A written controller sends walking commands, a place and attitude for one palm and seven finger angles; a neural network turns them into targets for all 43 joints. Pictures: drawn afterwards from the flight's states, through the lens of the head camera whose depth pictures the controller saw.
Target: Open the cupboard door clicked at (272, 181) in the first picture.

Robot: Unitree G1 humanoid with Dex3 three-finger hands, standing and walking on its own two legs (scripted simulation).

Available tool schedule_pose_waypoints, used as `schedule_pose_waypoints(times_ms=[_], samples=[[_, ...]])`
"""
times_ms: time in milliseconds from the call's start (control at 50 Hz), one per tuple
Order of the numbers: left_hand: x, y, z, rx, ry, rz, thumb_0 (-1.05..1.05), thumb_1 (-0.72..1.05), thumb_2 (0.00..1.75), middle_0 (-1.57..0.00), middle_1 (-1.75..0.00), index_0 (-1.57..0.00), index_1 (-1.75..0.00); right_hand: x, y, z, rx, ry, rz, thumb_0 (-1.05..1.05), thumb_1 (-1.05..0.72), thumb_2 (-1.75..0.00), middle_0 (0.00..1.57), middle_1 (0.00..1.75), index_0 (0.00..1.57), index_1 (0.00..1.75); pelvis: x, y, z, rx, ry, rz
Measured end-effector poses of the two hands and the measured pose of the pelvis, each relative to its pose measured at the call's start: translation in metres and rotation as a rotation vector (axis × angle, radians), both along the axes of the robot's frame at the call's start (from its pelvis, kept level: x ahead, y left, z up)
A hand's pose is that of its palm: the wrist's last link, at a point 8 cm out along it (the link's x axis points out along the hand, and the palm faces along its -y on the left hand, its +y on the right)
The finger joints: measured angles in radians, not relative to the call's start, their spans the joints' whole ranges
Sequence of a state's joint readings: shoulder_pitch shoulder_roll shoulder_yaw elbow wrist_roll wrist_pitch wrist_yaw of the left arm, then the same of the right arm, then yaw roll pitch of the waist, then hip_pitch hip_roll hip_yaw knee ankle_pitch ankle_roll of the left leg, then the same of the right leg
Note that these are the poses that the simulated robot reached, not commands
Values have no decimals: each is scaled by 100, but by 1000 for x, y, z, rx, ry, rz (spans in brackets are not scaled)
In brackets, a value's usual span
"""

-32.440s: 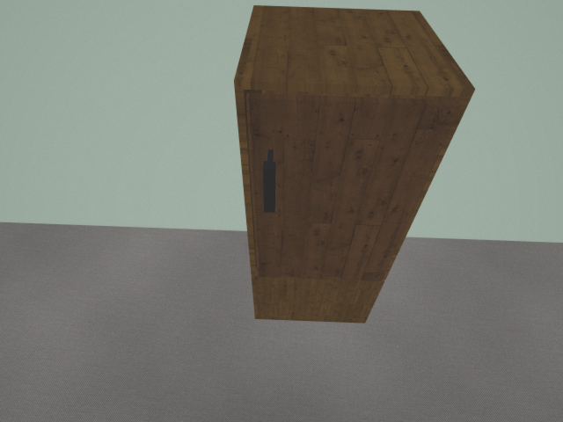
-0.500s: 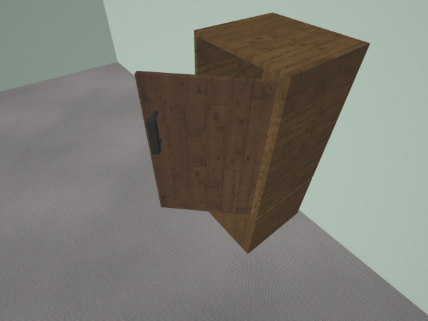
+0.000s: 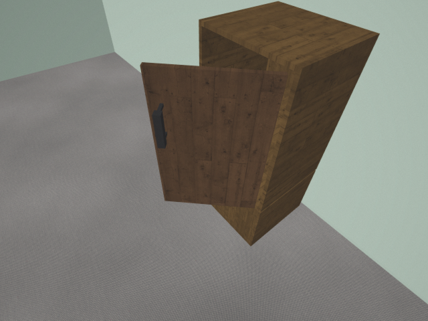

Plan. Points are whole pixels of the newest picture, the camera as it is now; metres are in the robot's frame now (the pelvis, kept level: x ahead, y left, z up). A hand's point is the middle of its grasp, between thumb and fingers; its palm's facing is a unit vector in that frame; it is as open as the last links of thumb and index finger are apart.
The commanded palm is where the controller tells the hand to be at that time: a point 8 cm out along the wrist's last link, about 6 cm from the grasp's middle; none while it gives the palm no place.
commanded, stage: shuffle to correct the standing spot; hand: left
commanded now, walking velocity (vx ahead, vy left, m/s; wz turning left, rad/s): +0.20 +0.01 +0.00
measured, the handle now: (161, 125) +0.63 +0.19 +0.00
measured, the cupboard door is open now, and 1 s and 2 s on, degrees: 46 46 46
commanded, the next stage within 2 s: come to a stop and stand still in 0.22 s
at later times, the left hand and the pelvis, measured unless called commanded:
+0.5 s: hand (138, 311) +0.18 +0.18 -0.17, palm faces +0.02 -0.97 -0.24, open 7.3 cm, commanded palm none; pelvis +0.10 -0.01 -0.01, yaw -1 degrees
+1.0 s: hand out of the picture +0.12 +0.19 -0.17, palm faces +0.04 -0.96 -0.27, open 7.3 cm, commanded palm none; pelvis +0.08 -0.01 -0.01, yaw +0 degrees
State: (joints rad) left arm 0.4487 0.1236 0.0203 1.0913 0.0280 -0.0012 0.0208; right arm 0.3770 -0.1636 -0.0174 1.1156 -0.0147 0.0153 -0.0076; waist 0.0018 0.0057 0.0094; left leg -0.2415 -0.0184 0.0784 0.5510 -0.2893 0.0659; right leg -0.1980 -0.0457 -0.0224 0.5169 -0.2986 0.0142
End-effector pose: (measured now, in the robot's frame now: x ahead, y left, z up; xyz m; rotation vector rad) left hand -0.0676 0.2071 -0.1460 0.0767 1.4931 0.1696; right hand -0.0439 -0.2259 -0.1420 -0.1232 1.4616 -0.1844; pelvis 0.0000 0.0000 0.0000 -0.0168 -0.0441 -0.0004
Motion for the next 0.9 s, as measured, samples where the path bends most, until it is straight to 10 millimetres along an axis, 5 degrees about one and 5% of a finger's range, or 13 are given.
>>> schedule_pose_waypoints(times_ms=[100, 180, 420, 520, 720, 900], samples=[[-8, 0, -7, -23, 60, 31, 0, 91, 90, -20, -29, -20, -29, 8, 8, -3, -13, 4, -12, 1, -91, -90, 20, 30, 20, 30, 15, 8, -6, -4, 3, -3], [14, 4, -6, -34, 79, -10, 1, 91, 90, -20, -29, -20, -29, 21, 20, -2, -13, -37, -50, 1, -91, -90, 20, 30, 19, 30, 30, 14, -5, 8, 8, -39], [201, 25, 16, 76, -231, -135, 4, 97, 90, -20, -29, -20, -29, 29, 43, -1, 79, 56, -115, 0, -91, -90, 20, 30, 20, 30, 79, -1, 4, 14, 5, -47], [245, 16, 10, 95, -346, -114, 2, 94, 90, -20, -29, -20, -29, 51, 29, -17, 74, 103, -91, 0, -91, -90, 20, 30, 20, 30, 97, -7, -11, -9, -2, 1], [247, 15, 0, 35, -293, -69, -1, 94, 90, -20, -30, -20, -29, 138, 13, -3, -24, -111, -26, 0, -91, -90, 20, 29, 19, 30, 97, 8, -5, 17, 8, -13], [206, 24, 8, 84, -241, -83, 0, 92, 90, -20, -30, -20, -29, 179, -5, 1, -33, -218, 35, 1, -93, -90, 20, 30, 20, 30, 90, 3, -3, 21, 9, 3]])
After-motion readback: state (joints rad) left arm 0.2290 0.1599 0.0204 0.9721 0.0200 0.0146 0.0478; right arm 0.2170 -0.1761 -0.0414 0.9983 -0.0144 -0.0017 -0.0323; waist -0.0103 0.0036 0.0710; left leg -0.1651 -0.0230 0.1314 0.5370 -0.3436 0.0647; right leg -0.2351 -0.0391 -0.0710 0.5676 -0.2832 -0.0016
